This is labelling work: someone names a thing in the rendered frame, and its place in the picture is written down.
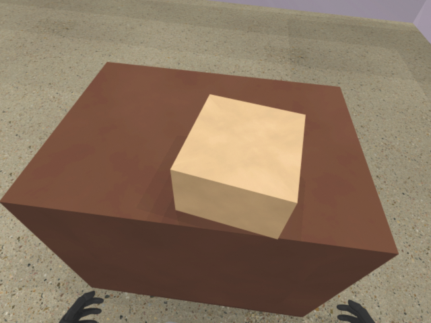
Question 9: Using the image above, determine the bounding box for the left robot hand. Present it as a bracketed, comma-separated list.
[59, 291, 104, 323]

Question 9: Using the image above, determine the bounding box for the carton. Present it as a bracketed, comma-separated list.
[170, 94, 306, 239]

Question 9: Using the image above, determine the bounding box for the pedestal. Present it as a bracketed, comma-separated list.
[0, 62, 399, 317]

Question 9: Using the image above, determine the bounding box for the right robot hand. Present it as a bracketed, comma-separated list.
[337, 299, 375, 323]

